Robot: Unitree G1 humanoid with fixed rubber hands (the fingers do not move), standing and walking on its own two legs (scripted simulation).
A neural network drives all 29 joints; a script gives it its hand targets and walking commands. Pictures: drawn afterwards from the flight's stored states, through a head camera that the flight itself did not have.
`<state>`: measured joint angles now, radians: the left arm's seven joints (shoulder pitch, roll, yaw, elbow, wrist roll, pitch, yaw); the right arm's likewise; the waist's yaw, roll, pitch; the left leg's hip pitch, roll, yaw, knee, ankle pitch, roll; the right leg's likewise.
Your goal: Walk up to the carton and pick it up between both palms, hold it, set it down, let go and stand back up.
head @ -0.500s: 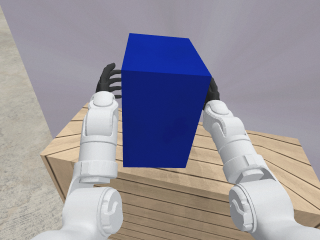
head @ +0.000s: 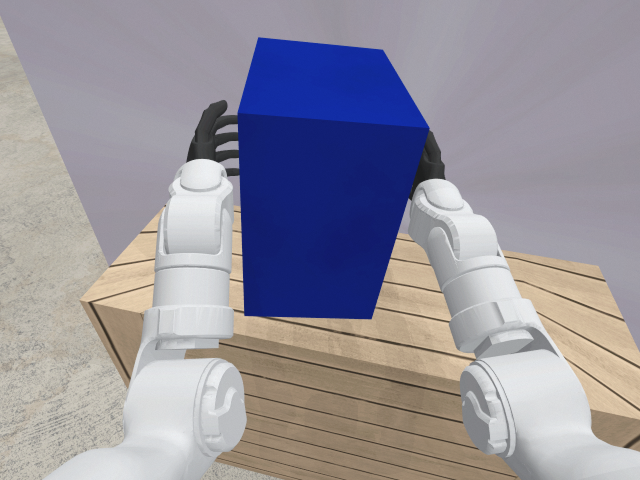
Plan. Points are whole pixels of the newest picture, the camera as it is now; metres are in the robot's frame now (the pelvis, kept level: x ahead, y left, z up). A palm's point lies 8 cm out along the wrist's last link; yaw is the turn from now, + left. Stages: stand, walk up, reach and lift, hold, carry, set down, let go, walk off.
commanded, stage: reach and lift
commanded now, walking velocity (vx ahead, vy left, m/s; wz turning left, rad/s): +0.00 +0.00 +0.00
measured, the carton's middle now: (315, 179) +0.44 -0.02 +0.20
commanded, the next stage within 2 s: hold in 0.32 s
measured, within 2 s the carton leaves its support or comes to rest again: neither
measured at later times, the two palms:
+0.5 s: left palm (182, 156) +0.39 +0.13 +0.26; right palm (408, 170) +0.39 -0.13 +0.24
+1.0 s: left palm (177, 151) +0.37 +0.13 +0.28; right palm (416, 161) +0.37 -0.13 +0.26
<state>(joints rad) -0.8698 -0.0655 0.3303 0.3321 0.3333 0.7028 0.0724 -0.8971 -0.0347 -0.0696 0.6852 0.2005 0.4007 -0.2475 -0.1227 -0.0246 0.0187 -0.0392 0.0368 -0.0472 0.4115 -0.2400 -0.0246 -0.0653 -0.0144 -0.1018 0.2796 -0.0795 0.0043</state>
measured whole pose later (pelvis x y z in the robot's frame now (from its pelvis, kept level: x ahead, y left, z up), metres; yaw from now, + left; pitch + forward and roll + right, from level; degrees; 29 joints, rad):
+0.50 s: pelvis +0.01 +0.01 +0.00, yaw +0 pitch -8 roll -2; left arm -0.90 -0.04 0.36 0.33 0.36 0.78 0.02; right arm -0.94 -0.03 -0.05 0.70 0.24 0.46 -0.30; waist -0.12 -0.03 0.00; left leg -0.01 0.03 -0.06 0.41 -0.25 -0.02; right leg -0.03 -0.01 -0.09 0.27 -0.09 0.01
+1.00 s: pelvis +0.01 +0.00 +0.00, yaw +0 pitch -10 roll -2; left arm -0.88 -0.07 0.37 0.21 0.37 0.86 0.02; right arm -0.95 -0.06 0.00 0.62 0.29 0.54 -0.31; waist -0.10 0.00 0.01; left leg 0.02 0.03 -0.05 0.40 -0.25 -0.02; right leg -0.01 -0.01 -0.07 0.28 -0.10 0.01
